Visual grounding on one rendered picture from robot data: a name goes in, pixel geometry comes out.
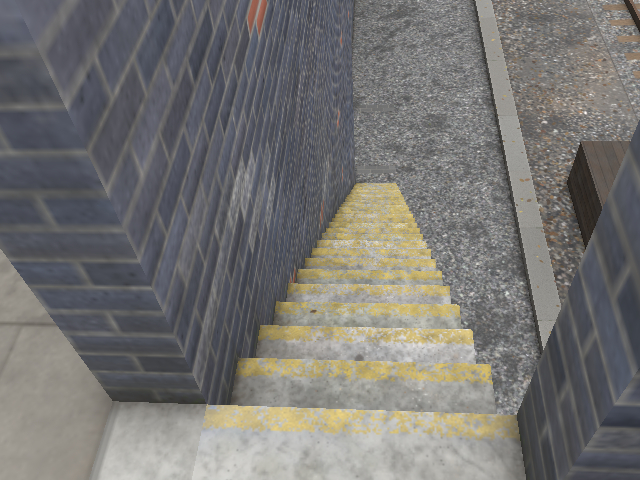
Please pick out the stairs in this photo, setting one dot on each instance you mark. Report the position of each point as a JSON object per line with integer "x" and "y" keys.
{"x": 368, "y": 325}

